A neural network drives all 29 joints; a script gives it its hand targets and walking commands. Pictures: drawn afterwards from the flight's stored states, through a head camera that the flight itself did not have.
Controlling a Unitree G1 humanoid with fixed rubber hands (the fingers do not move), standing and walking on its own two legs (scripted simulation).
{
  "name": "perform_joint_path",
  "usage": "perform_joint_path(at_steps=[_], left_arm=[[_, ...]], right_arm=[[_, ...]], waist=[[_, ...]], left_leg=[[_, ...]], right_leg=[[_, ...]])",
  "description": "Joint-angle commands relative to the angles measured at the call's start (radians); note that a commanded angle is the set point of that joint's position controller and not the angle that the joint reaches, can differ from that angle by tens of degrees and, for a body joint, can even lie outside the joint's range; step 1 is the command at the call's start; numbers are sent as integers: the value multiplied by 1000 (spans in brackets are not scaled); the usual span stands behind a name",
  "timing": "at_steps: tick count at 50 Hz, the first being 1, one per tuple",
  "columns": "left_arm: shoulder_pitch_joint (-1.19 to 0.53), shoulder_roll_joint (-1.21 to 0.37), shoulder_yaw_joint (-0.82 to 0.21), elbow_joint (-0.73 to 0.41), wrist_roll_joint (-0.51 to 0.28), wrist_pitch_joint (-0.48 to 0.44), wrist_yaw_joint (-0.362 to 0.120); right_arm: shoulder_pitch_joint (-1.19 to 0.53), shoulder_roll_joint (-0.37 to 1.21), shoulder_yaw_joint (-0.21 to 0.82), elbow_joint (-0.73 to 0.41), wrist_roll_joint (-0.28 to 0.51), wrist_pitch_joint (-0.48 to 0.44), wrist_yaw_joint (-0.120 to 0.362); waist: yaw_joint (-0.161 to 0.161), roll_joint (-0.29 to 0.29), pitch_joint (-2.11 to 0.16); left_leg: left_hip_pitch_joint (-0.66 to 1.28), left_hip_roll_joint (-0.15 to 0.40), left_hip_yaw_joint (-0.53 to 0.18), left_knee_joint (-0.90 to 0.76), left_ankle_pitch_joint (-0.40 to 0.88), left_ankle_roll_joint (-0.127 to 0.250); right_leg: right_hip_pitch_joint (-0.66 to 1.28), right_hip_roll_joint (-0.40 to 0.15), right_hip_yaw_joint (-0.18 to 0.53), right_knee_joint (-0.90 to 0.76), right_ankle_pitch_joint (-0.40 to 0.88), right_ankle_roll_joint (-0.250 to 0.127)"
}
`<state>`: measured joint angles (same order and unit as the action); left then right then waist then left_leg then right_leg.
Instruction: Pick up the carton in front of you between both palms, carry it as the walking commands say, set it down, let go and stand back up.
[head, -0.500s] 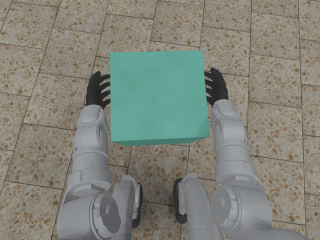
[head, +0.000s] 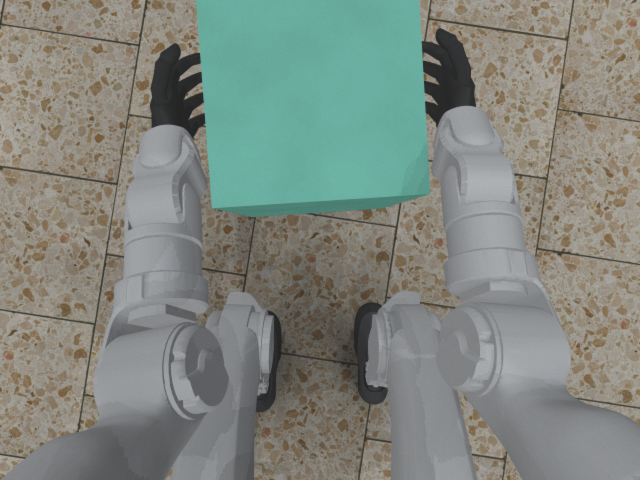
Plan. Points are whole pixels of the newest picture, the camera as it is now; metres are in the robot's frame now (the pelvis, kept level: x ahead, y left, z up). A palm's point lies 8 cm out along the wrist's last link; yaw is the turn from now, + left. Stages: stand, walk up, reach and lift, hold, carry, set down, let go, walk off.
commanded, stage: set down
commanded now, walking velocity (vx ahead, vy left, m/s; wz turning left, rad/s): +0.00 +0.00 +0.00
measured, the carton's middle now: (313, 130) +0.51 +0.00 -0.18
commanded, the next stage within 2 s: none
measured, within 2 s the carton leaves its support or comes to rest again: rests again in 0.92 s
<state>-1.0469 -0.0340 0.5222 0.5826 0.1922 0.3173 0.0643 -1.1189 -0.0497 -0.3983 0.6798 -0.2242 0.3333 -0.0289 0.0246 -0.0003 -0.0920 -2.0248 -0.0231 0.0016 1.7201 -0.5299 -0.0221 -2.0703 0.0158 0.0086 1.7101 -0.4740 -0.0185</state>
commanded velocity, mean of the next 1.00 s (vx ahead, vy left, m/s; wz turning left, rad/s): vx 0.00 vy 0.00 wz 0.00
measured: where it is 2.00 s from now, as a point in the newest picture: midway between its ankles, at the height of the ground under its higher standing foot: (316, 373)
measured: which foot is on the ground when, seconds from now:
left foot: down 0.00-1.00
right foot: down 0.00-1.00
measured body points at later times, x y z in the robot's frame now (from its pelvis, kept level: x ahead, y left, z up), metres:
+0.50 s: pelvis -0.01 +0.00 -0.10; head +0.37 -0.01 +0.14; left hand +0.54 +0.16 -0.27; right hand +0.57 -0.15 -0.27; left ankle +0.09 +0.12 -0.47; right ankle +0.10 -0.11 -0.47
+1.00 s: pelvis -0.01 +0.01 -0.14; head +0.36 -0.01 +0.11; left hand +0.55 +0.16 -0.30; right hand +0.57 -0.15 -0.31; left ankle +0.09 +0.13 -0.47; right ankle +0.10 -0.11 -0.47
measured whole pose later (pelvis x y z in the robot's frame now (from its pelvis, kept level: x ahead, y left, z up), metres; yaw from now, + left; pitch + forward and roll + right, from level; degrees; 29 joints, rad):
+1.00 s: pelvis -0.01 +0.01 -0.14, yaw +1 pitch +38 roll +2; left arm -1.44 0.19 0.35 0.92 -0.02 0.23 0.13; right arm -1.52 -0.32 -0.18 1.03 0.01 0.23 -0.05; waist 0.02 0.02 0.36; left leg -2.25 -0.07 0.01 2.21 -0.62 -0.04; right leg -2.30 0.01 0.02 2.20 -0.56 -0.01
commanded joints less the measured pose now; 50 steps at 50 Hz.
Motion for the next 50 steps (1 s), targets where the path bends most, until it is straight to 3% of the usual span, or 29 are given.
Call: perform_joint_path(at_steps=[1,10,22,27,31,36,48,50], left_arm=[[-679,-856,-557,35,-146,-18,-256],[-792,-770,-537,52,-173,-39,-236],[-960,-678,-572,74,-255,-68,-214],[-1031,-674,-631,17,-326,-83,-197],[-985,-730,-635,67,-351,-78,-195],[-966,-723,-610,108,-322,-84,-218],[-1002,-672,-539,204,-319,-113,-200],[-1013,-664,-528,225,-316,-113,-204]], right_arm=[[-585,912,488,38,141,-28,220],[-692,819,481,73,166,-48,208],[-851,695,525,119,257,-85,211],[-934,679,581,69,328,-101,210],[-929,700,597,60,350,-106,214],[-847,722,545,156,320,-107,232],[-953,618,505,198,329,-144,232],[-934,606,489,229,317,-141,234]], waist=[[13,-57,-1072],[21,-64,-1038],[21,-66,-978],[22,-68,-1094],[5,-82,-1119],[9,-71,-918],[0,-64,-763],[-5,-37,-703]], left_leg=[[402,-146,68,-95,285,-16],[325,-130,79,28,272,-16],[331,-108,80,197,289,-12],[409,-107,81,254,370,-13],[404,-113,74,287,445,-14],[274,-113,78,296,363,-14],[275,-108,64,326,253,1],[258,-107,66,329,225,1]], right_leg=[[712,140,-23,-75,325,38],[634,128,-26,54,304,35],[589,97,-32,237,315,22],[668,89,-36,303,399,17],[686,87,-37,337,481,14],[567,88,-35,349,413,13],[447,77,-40,367,258,5],[415,74,-36,368,229,0]])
